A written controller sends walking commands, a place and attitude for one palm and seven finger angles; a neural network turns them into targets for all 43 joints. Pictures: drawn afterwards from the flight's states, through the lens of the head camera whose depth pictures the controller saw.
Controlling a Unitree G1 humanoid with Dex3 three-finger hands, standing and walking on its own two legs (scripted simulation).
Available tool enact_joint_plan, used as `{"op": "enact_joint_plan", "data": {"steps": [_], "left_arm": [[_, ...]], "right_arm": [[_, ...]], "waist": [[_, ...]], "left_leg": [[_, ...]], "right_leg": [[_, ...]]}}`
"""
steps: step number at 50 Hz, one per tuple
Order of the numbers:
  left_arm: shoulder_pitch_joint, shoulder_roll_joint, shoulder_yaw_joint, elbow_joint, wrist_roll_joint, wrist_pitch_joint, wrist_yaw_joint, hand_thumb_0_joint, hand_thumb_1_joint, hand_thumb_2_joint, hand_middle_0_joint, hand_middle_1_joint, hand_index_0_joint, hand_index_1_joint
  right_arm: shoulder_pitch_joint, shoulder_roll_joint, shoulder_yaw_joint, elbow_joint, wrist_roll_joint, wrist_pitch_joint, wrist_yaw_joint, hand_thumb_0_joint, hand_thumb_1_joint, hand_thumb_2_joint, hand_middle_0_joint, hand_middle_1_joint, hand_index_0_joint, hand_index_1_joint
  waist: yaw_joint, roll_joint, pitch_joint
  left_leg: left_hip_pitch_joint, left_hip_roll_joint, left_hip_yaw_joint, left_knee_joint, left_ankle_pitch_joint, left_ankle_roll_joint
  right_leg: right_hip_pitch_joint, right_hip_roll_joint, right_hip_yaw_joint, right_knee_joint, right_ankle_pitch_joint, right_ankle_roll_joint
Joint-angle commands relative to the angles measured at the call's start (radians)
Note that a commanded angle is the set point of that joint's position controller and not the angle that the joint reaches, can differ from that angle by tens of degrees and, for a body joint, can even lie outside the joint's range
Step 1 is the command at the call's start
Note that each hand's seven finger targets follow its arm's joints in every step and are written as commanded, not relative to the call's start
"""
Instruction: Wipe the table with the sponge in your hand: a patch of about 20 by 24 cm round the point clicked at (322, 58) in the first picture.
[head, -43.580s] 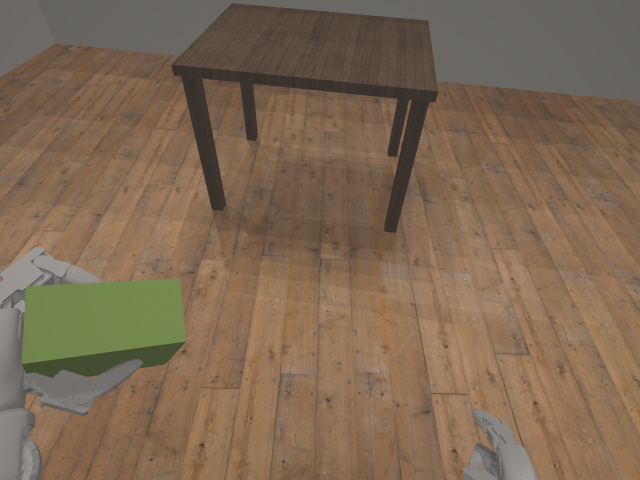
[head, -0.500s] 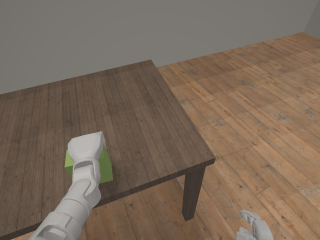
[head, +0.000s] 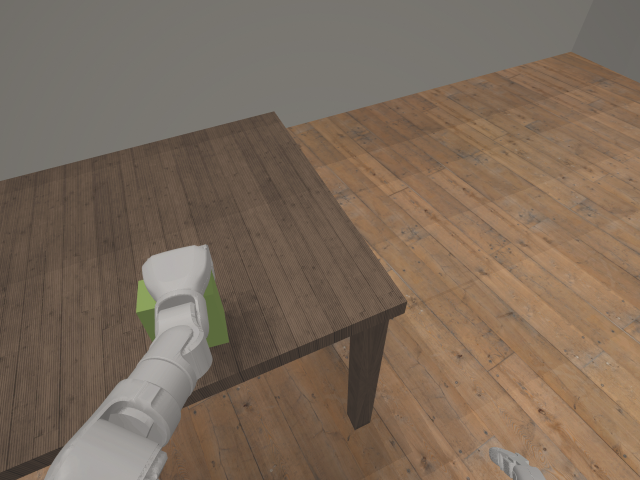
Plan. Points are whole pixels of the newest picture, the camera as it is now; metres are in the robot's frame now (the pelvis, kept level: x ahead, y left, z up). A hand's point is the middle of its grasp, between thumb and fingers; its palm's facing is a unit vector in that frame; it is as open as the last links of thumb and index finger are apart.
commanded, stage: wipe forward along the third lane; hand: left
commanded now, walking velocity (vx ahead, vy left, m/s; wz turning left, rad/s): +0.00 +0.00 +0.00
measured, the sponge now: (189, 320) +0.35 +0.24 -0.04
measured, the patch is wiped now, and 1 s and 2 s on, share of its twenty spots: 0.65 0.85 0.90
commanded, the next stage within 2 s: wipe back along the third lane in 1.42 s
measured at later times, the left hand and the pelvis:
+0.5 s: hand (193, 270) +0.41 +0.23 +0.01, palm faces -0.12 +0.03 -0.99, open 9.9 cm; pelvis -0.02 -0.01 -0.01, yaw -1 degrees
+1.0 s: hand (183, 245) +0.46 +0.26 +0.01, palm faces -0.13 +0.01 -0.99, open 9.9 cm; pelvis -0.02 +0.00 -0.02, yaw -3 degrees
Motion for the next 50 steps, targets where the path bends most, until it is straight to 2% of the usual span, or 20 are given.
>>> {"op": "enact_joint_plan", "data": {"steps": [1, 2, 5, 6, 7, 9, 10, 11, 12, 15, 17, 22, 23, 27, 31, 36, 38, 40, 44, 50], "left_arm": [[-0.407, 0.181, 0.084, -0.036, 0.035, -0.042, 0.038, 0.000, 0.100, 1.300, -1.200, -1.600, -1.200, -1.600], [-0.444, 0.174, 0.065, -0.025, 0.041, -0.054, 0.040, 0.000, 0.100, 1.300, -1.200, -1.600, -1.200, -1.600], [-0.457, 0.156, 0.057, 0.036, 0.033, -0.072, 0.045, 0.000, 0.100, 1.300, -1.200, -1.600, -1.200, -1.600], [-0.429, 0.227, 0.132, 0.064, 0.031, -0.076, 0.050, 0.000, 0.100, 1.300, -1.200, -1.600, -1.200, -1.600], [-0.467, 0.211, 0.098, 0.056, 0.034, -0.085, 0.053, 0.000, 0.100, 1.300, -1.200, -1.600, -1.200, -1.600], [-0.481, 0.173, 0.072, 0.091, 0.037, -0.093, 0.060, 0.000, 0.100, 1.300, -1.200, -1.600, -1.200, -1.600], [-0.491, 0.184, 0.081, 0.099, 0.039, -0.096, 0.064, 0.000, 0.100, 1.300, -1.200, -1.600, -1.200, -1.600], [-0.481, 0.238, 0.129, 0.126, 0.043, -0.095, 0.066, 0.000, 0.100, 1.300, -1.200, -1.600, -1.200, -1.600], [-0.516, 0.220, 0.098, 0.132, 0.047, -0.097, 0.069, 0.000, 0.100, 1.300, -1.200, -1.600, -1.200, -1.600], [-0.535, 0.219, 0.096, 0.184, 0.043, -0.097, 0.076, 0.000, 0.100, 1.300, -1.200, -1.600, -1.200, -1.600], [-0.580, 0.287, 0.135, 0.190, 0.046, -0.108, 0.080, 0.000, 0.100, 1.300, -1.200, -1.600, -1.200, -1.600], [-0.623, 0.313, 0.139, 0.240, 0.055, -0.117, 0.084, 0.000, 0.100, 1.300, -1.200, -1.600, -1.200, -1.600], [-0.602, 0.348, 0.162, 0.259, 0.060, -0.114, 0.084, 0.000, 0.100, 1.300, -1.200, -1.600, -1.200, -1.600], [-0.681, 0.372, 0.159, 0.284, 0.053, -0.112, 0.084, 0.000, 0.100, 1.300, -1.200, -1.600, -1.200, -1.600], [-0.699, 0.448, 0.201, 0.309, 0.063, -0.118, 0.080, 0.000, 0.100, 1.300, -1.200, -1.600, -1.200, -1.600], [-0.729, 0.481, 0.202, 0.337, 0.074, -0.121, 0.067, 0.000, 0.100, 1.300, -1.200, -1.600, -1.200, -1.600], [-0.714, 0.536, 0.232, 0.362, 0.082, -0.121, 0.064, 0.000, 0.100, 1.300, -1.200, -1.600, -1.200, -1.600], [-0.732, 0.553, 0.232, 0.369, 0.086, -0.123, 0.059, 0.000, 0.100, 1.300, -1.200, -1.600, -1.200, -1.600], [-0.739, 0.558, 0.230, 0.376, 0.097, -0.133, 0.048, 0.000, 0.100, 1.300, -1.200, -1.600, -1.200, -1.600], [-0.684, 0.575, 0.258, 0.381, 0.103, -0.143, 0.041, 0.000, 0.100, 1.300, -1.200, -1.600, -1.200, -1.600]], "right_arm": [[-0.092, -0.118, -0.033, -0.109, -0.005, -0.043, -0.009, 0.000, -0.900, -0.900, 0.200, 0.300, 0.200, 0.300], [-0.074, -0.117, -0.034, -0.104, -0.005, -0.044, -0.011, 0.000, -0.900, -0.900, 0.200, 0.300, 0.200, 0.300], [-0.053, -0.117, -0.037, -0.096, -0.006, -0.052, -0.009, 0.000, -0.900, -0.900, 0.200, 0.300, 0.200, 0.300], [-0.049, -0.124, -0.040, -0.091, -0.010, -0.050, -0.012, 0.000, -0.900, -0.900, 0.200, 0.300, 0.200, 0.300], [-0.041, -0.123, -0.037, -0.093, -0.008, -0.051, -0.013, 0.000, -0.900, -0.900, 0.200, 0.300, 0.200, 0.300], [-0.025, -0.119, -0.040, -0.090, -0.008, -0.056, -0.008, 0.000, -0.900, -0.900, 0.200, 0.300, 0.200, 0.300], [-0.015, -0.121, -0.042, -0.085, -0.011, -0.059, -0.004, 0.000, -0.900, -0.900, 0.200, 0.300, 0.200, 0.300], [-0.012, -0.127, -0.042, -0.083, -0.011, -0.057, -0.006, 0.000, -0.900, -0.900, 0.200, 0.300, 0.200, 0.300], [-0.002, -0.127, -0.039, -0.081, -0.010, -0.058, -0.006, 0.000, -0.900, -0.900, 0.200, 0.300, 0.200, 0.300], [0.019, -0.130, -0.041, -0.073, -0.010, -0.067, -0.002, 0.000, -0.900, -0.900, 0.200, 0.300, 0.200, 0.300], [0.034, -0.136, -0.040, -0.067, -0.011, -0.071, -0.006, 0.000, -0.900, -0.900, 0.200, 0.300, 0.200, 0.300], [0.073, -0.139, -0.042, -0.061, -0.012, -0.085, -0.002, 0.000, -0.900, -0.900, 0.200, 0.300, 0.200, 0.300], [0.075, -0.143, -0.041, -0.064, -0.011, -0.085, -0.002, 0.000, -0.900, -0.900, 0.200, 0.300, 0.200, 0.300], [0.103, -0.146, -0.040, -0.060, -0.009, -0.098, 0.001, 0.000, -0.900, -0.900, 0.200, 0.300, 0.200, 0.300], [0.130, -0.151, -0.039, -0.059, -0.011, -0.104, 0.006, 0.000, -0.900, -0.900, 0.200, 0.300, 0.200, 0.300], [0.158, -0.157, -0.038, -0.060, -0.010, -0.112, 0.012, 0.000, -0.900, -0.900, 0.200, 0.300, 0.200, 0.300], [0.174, -0.164, -0.036, -0.058, -0.012, -0.113, 0.012, 0.000, -0.900, -0.900, 0.200, 0.300, 0.200, 0.300], [0.187, -0.167, -0.034, -0.058, -0.012, -0.115, 0.013, 0.000, -0.900, -0.900, 0.200, 0.300, 0.200, 0.300], [0.209, -0.171, -0.036, -0.058, -0.014, -0.121, 0.021, 0.000, -0.900, -0.900, 0.200, 0.300, 0.200, 0.300], [0.237, -0.172, -0.041, -0.066, -0.019, -0.113, 0.032, 0.000, -0.900, -0.900, 0.200, 0.300, 0.200, 0.300]], "waist": [[-0.037, -0.104, -0.180], [-0.055, -0.119, -0.205], [-0.065, -0.142, -0.208], [-0.043, -0.142, -0.227], [-0.065, -0.142, -0.240], [-0.077, -0.148, -0.219], [-0.077, -0.134, -0.229], [-0.067, -0.140, -0.234], [-0.086, -0.136, -0.230], [-0.102, -0.155, -0.209], [-0.104, -0.146, -0.231], [-0.123, -0.141, -0.242], [-0.113, -0.135, -0.245], [-0.131, -0.101, -0.264], [-0.128, -0.089, -0.315], [-0.141, -0.063, -0.309], [-0.136, -0.061, -0.311], [-0.145, -0.079, -0.320], [-0.151, -0.046, -0.334], [-0.136, -0.055, -0.376]], "left_leg": [[0.082, -0.018, 0.042, -0.063, 0.073, 0.052], [0.082, -0.017, 0.046, -0.054, 0.074, 0.054], [0.046, -0.016, 0.057, -0.033, 0.072, 0.055], [0.030, -0.014, 0.052, -0.035, 0.073, 0.052], [0.025, -0.016, 0.057, -0.025, 0.073, 0.054], [0.005, -0.012, 0.059, -0.016, 0.064, 0.053], [0.005, -0.010, 0.060, -0.010, 0.069, 0.054], [-0.016, -0.010, 0.051, -0.011, 0.066, 0.052], [-0.021, -0.012, 0.057, -0.003, 0.059, 0.054], [-0.060, -0.009, 0.062, 0.014, 0.031, 0.057], [-0.081, -0.008, 0.060, 0.022, 0.022, 0.059], [-0.120, -0.004, 0.061, 0.044, 0.000, 0.062], [-0.136, -0.006, 0.061, 0.046, -0.011, 0.062], [-0.149, -0.002, 0.062, 0.055, -0.026, 0.065], [-0.183, 0.000, 0.065, 0.076, -0.007, 0.067], [-0.210, 0.004, 0.065, 0.086, -0.018, 0.068], [-0.227, 0.005, 0.067, 0.095, -0.024, 0.069], [-0.250, 0.006, 0.070, 0.105, -0.023, 0.069], [-0.232, 0.010, 0.070, 0.113, 0.003, 0.072], [-0.223, 0.009, 0.071, 0.127, 0.067, 0.069]], "right_leg": [[-0.002, 0.005, 0.016, -0.115, 0.170, -0.016], [0.002, 0.000, 0.014, -0.104, 0.174, -0.010], [-0.004, -0.004, 0.024, -0.099, 0.210, -0.003], [0.006, -0.002, 0.031, -0.098, 0.207, -0.006], [0.008, -0.007, 0.032, -0.090, 0.217, 0.001], [-0.022, -0.007, 0.027, -0.085, 0.215, 0.003], [-0.026, -0.006, 0.028, -0.081, 0.229, 0.003], [-0.023, -0.003, 0.035, -0.079, 0.219, -0.001], [-0.037, -0.006, 0.031, -0.074, 0.213, 0.004], [-0.064, -0.008, 0.037, -0.077, 0.196, 0.011], [-0.060, -0.010, 0.044, -0.068, 0.187, 0.013], [-0.088, -0.007, 0.041, -0.054, 0.162, 0.018], [-0.088, -0.007, 0.049, -0.059, 0.139, 0.017], [-0.107, -0.003, 0.048, -0.053, 0.116, 0.021], [-0.076, -0.003, 0.057, -0.037, 0.161, 0.020], [-0.097, 0.002, 0.058, -0.033, 0.150, 0.020], [-0.097, 0.005, 0.063, -0.035, 0.135, 0.022], [-0.089, 0.004, 0.066, -0.029, 0.154, 0.024], [-0.109, 0.011, 0.060, -0.019, 0.186, 0.021], [-0.088, 0.017, 0.049, 0.000, 0.279, 0.019]]}}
